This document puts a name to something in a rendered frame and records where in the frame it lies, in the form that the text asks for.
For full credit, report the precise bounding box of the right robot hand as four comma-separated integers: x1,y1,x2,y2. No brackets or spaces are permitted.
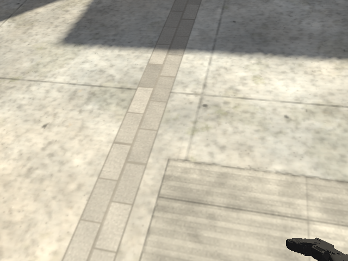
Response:
286,238,348,261

